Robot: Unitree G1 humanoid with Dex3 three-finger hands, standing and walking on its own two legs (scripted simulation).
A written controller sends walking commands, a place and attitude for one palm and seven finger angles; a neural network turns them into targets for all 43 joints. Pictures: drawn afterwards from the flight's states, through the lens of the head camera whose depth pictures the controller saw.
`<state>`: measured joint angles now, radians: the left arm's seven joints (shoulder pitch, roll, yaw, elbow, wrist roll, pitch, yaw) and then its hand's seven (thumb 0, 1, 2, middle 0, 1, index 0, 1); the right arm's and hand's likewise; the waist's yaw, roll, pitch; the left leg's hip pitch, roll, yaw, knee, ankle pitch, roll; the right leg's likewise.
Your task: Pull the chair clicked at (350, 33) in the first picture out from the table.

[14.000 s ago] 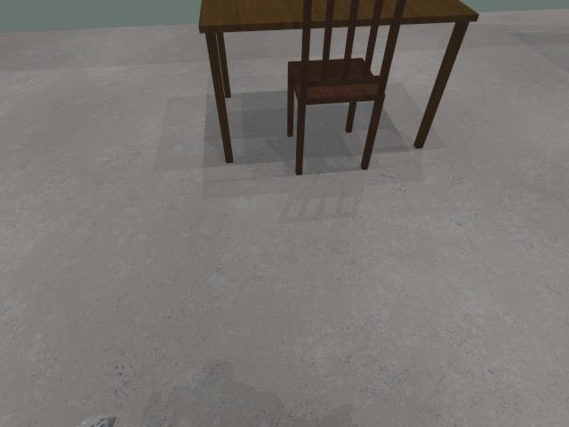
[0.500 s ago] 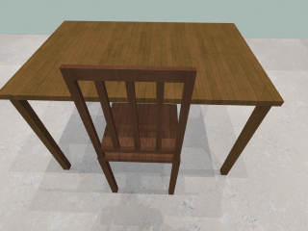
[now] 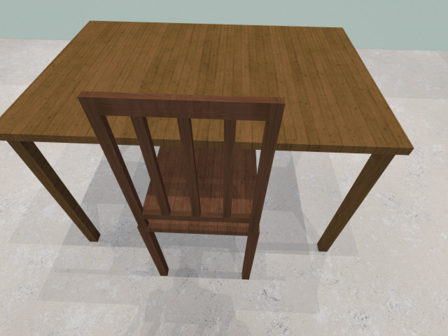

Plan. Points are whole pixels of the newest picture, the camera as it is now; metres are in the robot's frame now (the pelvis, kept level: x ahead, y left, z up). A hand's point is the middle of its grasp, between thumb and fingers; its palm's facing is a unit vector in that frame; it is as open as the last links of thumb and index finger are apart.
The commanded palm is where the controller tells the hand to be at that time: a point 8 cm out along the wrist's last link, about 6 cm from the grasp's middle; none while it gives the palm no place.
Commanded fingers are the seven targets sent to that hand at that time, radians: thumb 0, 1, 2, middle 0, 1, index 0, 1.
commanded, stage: look again from close up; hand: left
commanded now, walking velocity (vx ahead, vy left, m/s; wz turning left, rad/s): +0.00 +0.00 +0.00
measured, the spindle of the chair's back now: (191, 174) +0.49 +0.12 -0.05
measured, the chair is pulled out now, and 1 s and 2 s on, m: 0.00 0.00 0.00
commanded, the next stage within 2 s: shuffle to correct the standing spot in 0.46 s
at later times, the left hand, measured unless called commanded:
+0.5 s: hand out of the picture +0.00 +0.16 -0.17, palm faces +0.04 -0.98 -0.18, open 7.3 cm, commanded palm none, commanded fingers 0.00 0.90 0.90 -0.20 -0.30 -0.20 -0.30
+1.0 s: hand out of the picture +0.00 +0.19 -0.19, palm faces +0.04 -0.98 -0.20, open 7.3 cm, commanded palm none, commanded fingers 0.00 0.90 0.90 -0.20 -0.30 -0.20 -0.30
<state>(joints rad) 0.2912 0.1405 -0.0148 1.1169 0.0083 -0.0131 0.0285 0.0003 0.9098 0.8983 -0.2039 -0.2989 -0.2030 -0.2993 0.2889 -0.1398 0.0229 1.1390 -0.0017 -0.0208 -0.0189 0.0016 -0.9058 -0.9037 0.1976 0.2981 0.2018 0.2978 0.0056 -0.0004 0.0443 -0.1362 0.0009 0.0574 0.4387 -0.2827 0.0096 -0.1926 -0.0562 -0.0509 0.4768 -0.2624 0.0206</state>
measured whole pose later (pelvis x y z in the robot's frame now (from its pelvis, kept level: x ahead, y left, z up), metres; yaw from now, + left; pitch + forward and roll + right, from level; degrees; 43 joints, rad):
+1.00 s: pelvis +0.03 +0.02 -0.01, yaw +1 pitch +0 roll -1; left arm 0.34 0.14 0.00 1.13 0.02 -0.02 0.04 0.00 0.91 0.90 -0.20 -0.30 -0.20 -0.30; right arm 0.33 -0.15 0.02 1.07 -0.01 -0.03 -0.03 0.00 -0.91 -0.90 0.20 0.30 0.20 0.30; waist 0.00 0.02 0.03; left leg -0.18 0.00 0.05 0.60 -0.42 0.04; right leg -0.21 -0.07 -0.06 0.59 -0.37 0.02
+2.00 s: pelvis +0.02 +0.00 +0.00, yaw +0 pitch -1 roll +1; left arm 0.29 0.15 -0.01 1.10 0.01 -0.01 0.03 0.00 0.91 0.90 -0.20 -0.30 -0.20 -0.30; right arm 0.25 -0.17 0.01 1.13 0.00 -0.02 -0.03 0.00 -0.92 -0.90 0.20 0.30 0.20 0.30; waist 0.01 0.00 0.05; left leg -0.09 0.00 0.06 0.41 -0.30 0.01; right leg -0.15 -0.06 -0.05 0.46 -0.29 0.02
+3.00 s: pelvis +0.00 +0.00 +0.00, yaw +0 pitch -1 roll +1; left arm 0.31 0.13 0.00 1.10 0.01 -0.01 0.03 0.00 0.91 0.90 -0.20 -0.30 -0.20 -0.30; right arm 0.29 -0.13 0.02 1.14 0.00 -0.02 -0.03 0.00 -0.91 -0.90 0.20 0.30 0.20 0.30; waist 0.01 -0.01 0.05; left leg -0.13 0.01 0.07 0.42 -0.27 0.01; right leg -0.19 -0.05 -0.05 0.46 -0.25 0.02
